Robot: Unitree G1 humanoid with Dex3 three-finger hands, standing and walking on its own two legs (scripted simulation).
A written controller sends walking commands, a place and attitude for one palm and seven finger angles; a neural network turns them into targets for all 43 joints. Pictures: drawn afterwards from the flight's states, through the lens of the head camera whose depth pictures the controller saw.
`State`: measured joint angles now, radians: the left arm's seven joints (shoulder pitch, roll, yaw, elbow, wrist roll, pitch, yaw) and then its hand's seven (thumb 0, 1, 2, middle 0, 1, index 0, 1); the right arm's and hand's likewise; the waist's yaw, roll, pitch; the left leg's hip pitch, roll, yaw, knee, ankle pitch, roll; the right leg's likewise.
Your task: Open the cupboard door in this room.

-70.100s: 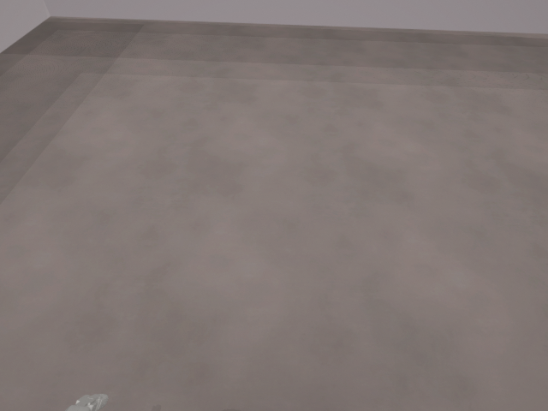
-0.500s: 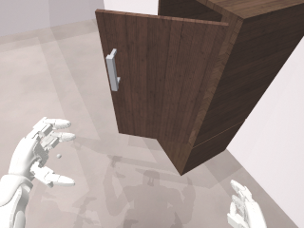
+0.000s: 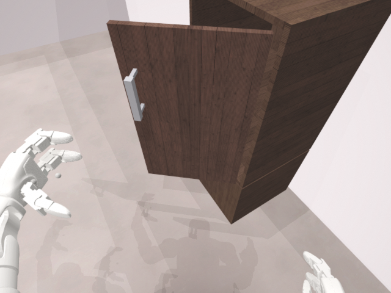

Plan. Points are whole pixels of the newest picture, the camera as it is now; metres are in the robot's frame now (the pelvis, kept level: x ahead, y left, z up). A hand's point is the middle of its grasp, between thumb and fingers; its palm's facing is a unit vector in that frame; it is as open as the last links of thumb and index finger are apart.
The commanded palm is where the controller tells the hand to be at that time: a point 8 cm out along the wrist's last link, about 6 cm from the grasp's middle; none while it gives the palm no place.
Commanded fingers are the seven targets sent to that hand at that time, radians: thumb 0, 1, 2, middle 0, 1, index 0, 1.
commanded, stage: raise the hand with hooked fingers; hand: left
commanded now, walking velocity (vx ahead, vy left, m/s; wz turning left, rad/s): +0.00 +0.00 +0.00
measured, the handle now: (136, 95) +0.56 +0.20 +0.08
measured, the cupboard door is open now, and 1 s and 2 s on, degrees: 51 51 51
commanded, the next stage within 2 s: move the hooked fingers beside the handle in 0.34 s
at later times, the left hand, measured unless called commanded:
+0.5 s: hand (60, 180) +0.29 +0.27 +0.10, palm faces -0.01 -1.00 -0.04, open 14.0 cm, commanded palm +0.27 +0.32 +0.10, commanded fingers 0.00 -0.50 0.30 -0.30 -1.20 -0.30 -1.20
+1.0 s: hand (82, 145) +0.38 +0.27 +0.10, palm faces -0.05 -1.00 -0.01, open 14.0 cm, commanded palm +0.35 +0.32 +0.10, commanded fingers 0.00 -0.50 0.30 -0.30 -1.20 -0.30 -1.20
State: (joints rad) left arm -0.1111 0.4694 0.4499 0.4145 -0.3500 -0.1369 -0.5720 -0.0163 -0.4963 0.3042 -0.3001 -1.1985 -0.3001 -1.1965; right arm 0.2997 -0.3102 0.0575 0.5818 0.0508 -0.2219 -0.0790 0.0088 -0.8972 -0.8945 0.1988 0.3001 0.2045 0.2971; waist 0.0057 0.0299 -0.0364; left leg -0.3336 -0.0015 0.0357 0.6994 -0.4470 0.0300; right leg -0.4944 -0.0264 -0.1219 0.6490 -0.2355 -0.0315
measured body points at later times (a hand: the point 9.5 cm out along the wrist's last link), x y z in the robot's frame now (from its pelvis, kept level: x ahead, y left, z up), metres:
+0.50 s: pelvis +0.00 +0.00 +0.00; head +0.02 -0.01 +0.45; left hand +0.28 +0.33 +0.10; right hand +0.16 -0.25 -0.08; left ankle -0.05 +0.10 -0.72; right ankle +0.06 -0.11 -0.72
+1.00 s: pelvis +0.00 +0.00 +0.00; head +0.06 +0.00 +0.44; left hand +0.37 +0.32 +0.10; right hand +0.11 -0.26 -0.10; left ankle -0.05 +0.10 -0.72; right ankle +0.06 -0.11 -0.72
